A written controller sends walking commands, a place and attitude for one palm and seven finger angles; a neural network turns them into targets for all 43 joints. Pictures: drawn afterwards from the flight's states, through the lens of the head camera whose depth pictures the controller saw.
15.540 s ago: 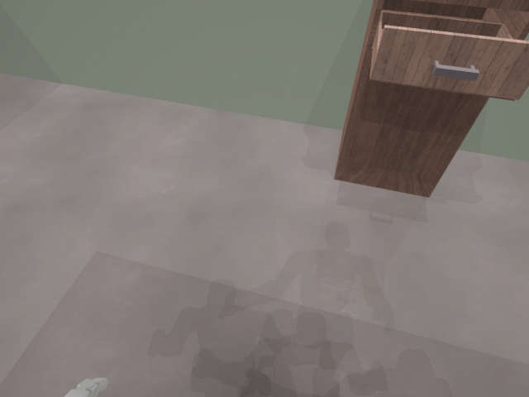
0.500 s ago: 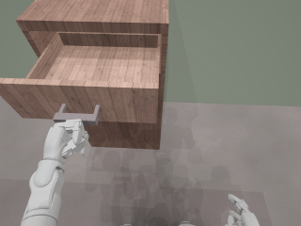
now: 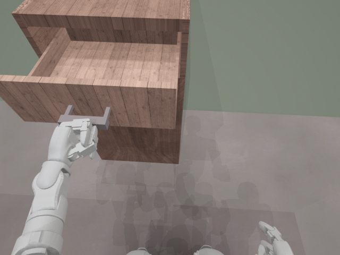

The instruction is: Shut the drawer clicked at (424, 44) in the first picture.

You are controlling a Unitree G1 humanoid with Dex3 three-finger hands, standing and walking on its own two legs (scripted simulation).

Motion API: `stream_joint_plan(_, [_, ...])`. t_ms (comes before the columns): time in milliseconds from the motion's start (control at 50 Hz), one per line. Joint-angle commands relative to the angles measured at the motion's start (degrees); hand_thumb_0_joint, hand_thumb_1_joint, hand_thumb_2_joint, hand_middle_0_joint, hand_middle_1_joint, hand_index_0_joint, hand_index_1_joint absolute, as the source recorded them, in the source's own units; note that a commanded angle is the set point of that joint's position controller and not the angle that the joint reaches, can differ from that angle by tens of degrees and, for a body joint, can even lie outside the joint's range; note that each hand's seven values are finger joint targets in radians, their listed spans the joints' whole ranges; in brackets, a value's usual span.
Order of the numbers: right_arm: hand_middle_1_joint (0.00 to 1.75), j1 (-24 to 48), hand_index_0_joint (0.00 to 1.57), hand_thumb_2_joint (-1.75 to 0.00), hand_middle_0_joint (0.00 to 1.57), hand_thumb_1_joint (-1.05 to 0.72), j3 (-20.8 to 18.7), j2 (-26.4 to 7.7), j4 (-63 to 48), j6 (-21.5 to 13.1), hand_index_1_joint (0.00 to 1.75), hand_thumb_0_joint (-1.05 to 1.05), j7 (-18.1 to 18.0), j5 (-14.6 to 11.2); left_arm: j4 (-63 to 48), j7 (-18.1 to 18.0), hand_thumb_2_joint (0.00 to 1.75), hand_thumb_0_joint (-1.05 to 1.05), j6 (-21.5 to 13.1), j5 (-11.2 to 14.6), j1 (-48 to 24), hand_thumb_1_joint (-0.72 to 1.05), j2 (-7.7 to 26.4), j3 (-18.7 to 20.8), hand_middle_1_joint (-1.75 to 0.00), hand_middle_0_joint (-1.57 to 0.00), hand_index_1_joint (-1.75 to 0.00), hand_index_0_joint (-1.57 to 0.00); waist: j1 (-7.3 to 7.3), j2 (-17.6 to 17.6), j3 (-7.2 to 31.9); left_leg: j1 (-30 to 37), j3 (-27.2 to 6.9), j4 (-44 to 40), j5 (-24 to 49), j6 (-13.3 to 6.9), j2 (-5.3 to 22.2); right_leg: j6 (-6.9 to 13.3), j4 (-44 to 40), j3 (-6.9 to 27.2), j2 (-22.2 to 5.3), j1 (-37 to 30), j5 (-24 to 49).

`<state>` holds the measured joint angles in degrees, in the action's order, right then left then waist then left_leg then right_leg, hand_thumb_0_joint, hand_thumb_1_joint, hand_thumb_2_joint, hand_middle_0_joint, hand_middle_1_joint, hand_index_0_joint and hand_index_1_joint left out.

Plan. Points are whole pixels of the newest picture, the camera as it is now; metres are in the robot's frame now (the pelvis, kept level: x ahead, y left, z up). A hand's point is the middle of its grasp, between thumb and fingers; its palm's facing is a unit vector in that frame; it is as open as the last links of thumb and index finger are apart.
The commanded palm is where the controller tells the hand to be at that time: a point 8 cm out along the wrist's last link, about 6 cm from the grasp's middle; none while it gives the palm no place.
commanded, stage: push the drawer shut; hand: left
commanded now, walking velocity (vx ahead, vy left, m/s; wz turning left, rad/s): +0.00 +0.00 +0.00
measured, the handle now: (86, 115) +0.43 +0.23 +0.06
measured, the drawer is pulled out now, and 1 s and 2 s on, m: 0.22 0.10 0.00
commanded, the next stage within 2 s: none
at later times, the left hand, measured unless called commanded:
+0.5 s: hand (102, 117) +0.42 +0.19 +0.06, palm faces -0.05 -1.00 -0.02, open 3.1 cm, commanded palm +0.40 +0.25 +0.06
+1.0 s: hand (106, 102) +0.47 +0.19 +0.06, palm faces -0.05 -1.00 -0.01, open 3.1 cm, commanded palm +0.46 +0.24 +0.06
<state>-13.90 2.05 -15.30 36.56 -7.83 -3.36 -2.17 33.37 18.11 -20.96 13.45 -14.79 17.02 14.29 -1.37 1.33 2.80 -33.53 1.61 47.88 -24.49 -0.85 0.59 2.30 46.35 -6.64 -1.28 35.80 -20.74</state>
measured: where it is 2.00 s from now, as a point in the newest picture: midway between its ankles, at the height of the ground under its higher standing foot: outside the picture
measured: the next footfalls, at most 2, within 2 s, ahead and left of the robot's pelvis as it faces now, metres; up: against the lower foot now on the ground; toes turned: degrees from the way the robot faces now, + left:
none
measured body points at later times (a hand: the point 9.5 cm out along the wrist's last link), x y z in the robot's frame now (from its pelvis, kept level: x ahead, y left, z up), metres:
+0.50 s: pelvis +0.00 +0.00 +0.00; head +0.08 +0.00 +0.44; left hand +0.42 +0.24 +0.06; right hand +0.05 -0.26 -0.12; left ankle -0.01 +0.11 -0.70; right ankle +0.02 -0.10 -0.70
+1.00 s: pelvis +0.00 +0.02 -0.01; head +0.10 +0.03 +0.42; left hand +0.47 +0.24 +0.06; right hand +0.03 -0.24 -0.13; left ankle -0.01 +0.11 -0.70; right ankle +0.02 -0.10 -0.70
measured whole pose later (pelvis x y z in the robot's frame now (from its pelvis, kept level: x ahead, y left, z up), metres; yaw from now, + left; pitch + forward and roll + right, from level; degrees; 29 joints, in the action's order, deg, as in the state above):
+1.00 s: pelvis +0.00 +0.02 -0.01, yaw -2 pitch +17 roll -2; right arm -20.0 2.1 -15.2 36.8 -0.6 -0.9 -0.3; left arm 62.0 16.2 -23.5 7.6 -44.1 24.2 20.8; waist -7.0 0.9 4.8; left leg -44.2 3.2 53.0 -26.1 -2.4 1.2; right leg 1.0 49.4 -4.9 -0.8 46.3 -20.2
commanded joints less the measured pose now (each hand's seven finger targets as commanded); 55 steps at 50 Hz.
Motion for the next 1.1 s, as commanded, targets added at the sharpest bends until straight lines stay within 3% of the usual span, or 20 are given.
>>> stream_joint_plan(0, [0.3,-1.9,0.2,-0.9,0.2,-0.9,-2.6,-7.6,-5.7,-2.2,0.3,0.0,-0.6,0.0,-7.9,-1.0,0.9,0.0,-3.2,1.2,-27.2,0.9,11.1,3.1,-1.6,-1.4,-1.6,-1.4,-3.14,1.2,17.7,2.6,-2.2,-6.4,11.3,0.0,-0.9,-1.2,-5.7,6.7,0.3,-11.9,11.8])
stream_joint_plan(60, [0.3,-3.1,0.2,-0.9,0.2,-0.9,-2.8,-8.1,-5.2,-1.7,0.3,0.0,-0.5,0.1,-4.6,-1.2,0.9,0.0,-3.6,0.7,-30.6,0.9,12.5,3.8,-1.6,-1.4,-1.6,-1.4,-3.59,-1.4,18.8,1.9,-2.4,-5.8,10.9,-0.3,-0.8,-1.4,-5.7,7.0,0.5,-11.8,11.4])
stream_joint_plan(220, [0.3,-5.0,0.2,-0.9,0.2,-0.9,-2.9,-8.2,-5.7,0.1,0.3,0.0,0.4,0.3,1.4,-1.1,0.9,0.0,-4.5,-0.3,-33.1,0.9,15.4,6.2,-1.6,-1.4,-1.6,-1.4,-2.85,0.9,20.3,-0.2,-1.6,-5.7,11.2,-0.2,-0.9,-1.2,-5.1,7.7,0.5,-13.1,12.6])
stream_joint_plan(260, [0.3,-5.9,0.2,-0.9,0.2,-0.9,-2.9,-8.6,-5.6,0.6,0.3,0.0,0.4,0.5,3.0,-1.3,0.9,0.0,-4.7,-0.7,-34.4,0.9,18.0,8.0,-1.6,-1.4,-1.6,-1.4,-3.06,-0.7,20.4,-1.3,-1.7,-5.4,11.4,-0.4,-0.7,-1.2,-4.8,7.8,0.8,-13.4,12.9])
stream_joint_plan(300, [0.3,-6.2,0.2,-0.9,0.2,-0.9,-2.9,-8.4,-5.8,1.0,0.3,0.0,0.6,0.5,3.8,-1.2,0.9,0.0,-4.9,-0.9,-36.1,0.9,16.8,7.0,-1.6,-1.4,-1.6,-1.4,-3.29,0.4,20.4,-1.2,-1.5,-5.6,11.2,-0.3,-0.7,-1.2,-4.7,7.7,0.8,-12.7,12.9])
stream_joint_plan(340, [0.3,-7.0,0.2,-0.9,0.2,-0.9,-3.2,-8.9,-5.8,1.5,0.3,0.0,0.6,0.7,5.6,-1.3,0.9,0.0,-5.0,-1.2,-34.8,0.9,19.8,9.6,-1.6,-1.4,-1.6,-1.4,-2.68,0.1,20.9,-1.8,-1.4,-5.3,12.0,-0.4,-0.6,-1.1,-4.4,7.8,1.0,-13.3,13.7])
stream_joint_plan(380, [0.3,-7.5,0.2,-0.9,0.2,-0.9,-3.1,-8.6,-5.9,1.8,0.3,0.0,0.7,0.8,6.1,-1.2,0.9,0.0,-5.1,-1.3,-35.3,0.9,19.3,9.6,-1.6,-1.4,-1.6,-1.4,-2.62,0.9,21.7,-1.9,-1.2,-5.4,12.4,-0.4,-0.7,-1.1,-4.3,8.0,0.9,-13.8,14.6])
stream_joint_plan(420, [0.3,-8.1,0.2,-0.9,0.2,-0.9,-3.2,-8.7,-5.4,2.1,0.3,0.0,0.7,0.8,7.4,-1.3,0.9,0.0,-5.2,-1.3,-38.3,0.9,18.5,8.8,-1.6,-1.4,-1.6,-1.4,-3.88,-0.7,20.8,-2.1,-1.1,-5.1,12.0,-0.5,-0.5,-1.4,-4.5,7.8,1.0,-12.2,14.3])
stream_joint_plan(460, [0.3,-8.8,0.2,-0.9,0.2,-0.9,-3.4,-9.1,-5.2,2.5,0.3,0.0,0.7,0.9,8.3,-1.3,0.9,0.0,-5.6,-1.6,-39.0,0.9,21.4,11.1,-1.6,-1.4,-1.6,-1.4,-3.38,0.1,21.7,-2.5,-1.1,-4.9,12.3,-0.5,-0.5,-1.2,-4.2,8.0,1.1,-12.6,14.3])
stream_joint_plan(540, [0.3,-9.8,0.2,-0.9,0.2,-0.9,-3.4,-9.2,-4.9,3.1,0.3,0.0,0.7,1.2,9.9,-1.1,0.9,0.0,-5.9,-1.9,-41.7,0.9,22.5,11.8,-1.6,-1.4,-1.6,-1.4,-3.93,0.3,22.6,-2.5,-1.4,-4.3,13.1,-0.7,-0.3,-1.2,-3.6,7.8,1.3,-11.7,15.1])
stream_joint_plan(560, [0.3,-9.8,0.2,-0.9,0.2,-0.9,-3.4,-9.1,-4.9,3.3,0.3,0.0,0.8,1.1,9.4,-0.9,0.9,0.0,-6.1,-2.2,-42.2,0.9,22.7,11.6,-1.6,-1.4,-1.6,-1.4,-3.89,2.1,23.5,-1.7,-1.3,-4.3,14.0,-0.6,-0.3,-1.2,-3.3,7.7,1.3,-11.6,15.9])
stream_joint_plan(580, [0.3,-9.8,0.2,-0.9,0.2,-0.9,-3.3,-8.7,-5.0,3.3,0.3,0.0,0.9,1.1,9.6,-0.8,0.9,0.0,-5.9,-2.0,-42.8,0.9,20.0,9.6,-1.6,-1.4,-1.6,-1.4,-4.31,2.6,23.4,-1.1,-1.3,-4.3,14.3,-0.6,-0.4,-1.2,-3.3,7.5,1.3,-11.0,16.2])
stream_joint_plan(660, [0.3,-11.1,0.2,-0.9,0.2,-0.9,-3.5,-9.4,-4.4,4.1,0.3,0.0,1.0,1.3,11.8,-1.0,0.9,0.0,-5.8,-2.5,-45.1,0.9,23.3,11.6,-1.6,-1.4,-1.6,-1.4,-4.81,1.1,23.7,-1.6,-1.8,-3.7,15.1,-0.6,0.0,-1.2,-2.6,7.1,1.7,-9.7,16.5])
stream_joint_plan(680, [0.3,-11.0,0.2,-0.9,0.2,-0.9,-3.3,-9.0,-4.5,4.2,0.3,0.0,1.1,1.2,12.0,-1.0,0.9,0.0,-5.8,-2.7,-46.8,0.9,21.0,9.5,-1.6,-1.4,-1.6,-1.4,-5.38,2.1,23.1,-1.2,-2.0,-3.8,14.8,-0.5,0.0,-1.2,-2.5,6.8,1.7,-8.3,15.6])
stream_joint_plan(780, [0.3,-12.3,0.2,-0.9,0.2,-0.9,-3.5,-9.3,-3.8,4.8,0.3,0.0,1.4,1.6,13.0,-2.0,0.9,0.0,-6.1,-3.5,-51.9,0.9,19.8,8.0,-1.6,-1.4,-1.6,-1.4,-6.29,3.9,25.4,2.7,-3.4,-3.0,16.9,-0.2,0.4,-1.0,-1.7,5.7,2.1,-3.9,14.1])
stream_joint_plan(920, [0.3,-13.4,0.2,-0.9,0.2,-0.9,-3.4,-9.7,-3.0,5.8,0.3,0.0,1.8,2.0,16.3,-3.1,0.9,0.0,-6.2,-4.7,-56.6,0.9,20.9,8.1,-1.6,-1.4,-1.6,-1.4,-7.63,3.2,25.2,2.1,-4.1,-1.9,17.8,-0.1,0.7,-1.1,-1.0,5.3,2.4,-1.4,13.8])
stream_joint_plan(960, [0.3,-14.2,0.2,-0.9,0.2,-0.9,-3.4,-9.9,-3.1,6.1,0.3,0.0,2.1,2.3,15.4,-3.2,0.9,0.0,-6.6,-5.2,-58.3,0.9,21.8,8.8,-1.6,-1.4,-1.6,-1.4,-7.34,6.1,27.5,4.6,-4.4,-1.4,20.1,0.2,0.8,-0.9,-0.3,5.2,2.7,-0.4,14.4])
stream_joint_plan(980, [0.3,-14.5,0.2,-0.9,0.2,-0.9,-3.5,-9.9,-3.1,6.2,0.3,0.0,2.2,2.5,15.9,-3.5,0.9,0.0,-6.6,-5.3,-57.4,0.9,22.6,9.6,-1.6,-1.4,-1.6,-1.4,-6.79,5.1,28.2,4.6,-4.6,-1.3,21.3,0.3,0.9,-0.8,-0.2,5.1,2.7,-1.1,15.0])
stream_joint_plan(1020, [0.3,-14.5,0.2,-0.9,0.2,-0.9,-3.5,-9.7,-3.0,6.5,0.3,0.0,2.4,2.4,16.5,-3.6,0.9,0.0,-6.6,-5.4,-58.3,0.9,20.6,8.0,-1.6,-1.4,-1.6,-1.4,-7.58,4.6,27.1,4.5,-4.5,-1.2,20.9,0.3,1.0,-0.9,-0.4,5.0,2.8,-0.1,14.6])
stream_joint_plan(1080, [0.3,-15.4,0.2,-0.9,0.2,-0.9,-3.6,-10.0,-2.8,7.1,0.3,0.0,2.5,2.7,16.5,-4.2,0.9,0.0,-6.9,-6.0,-59.7,0.9,23.2,9.7,-1.6,-1.4,-1.6,-1.4,-7.48,4.9,28.6,4.3,-4.6,-0.8,22.3,0.4,1.0,-1.0,0.0,5.1,2.9,-0.7,15.7])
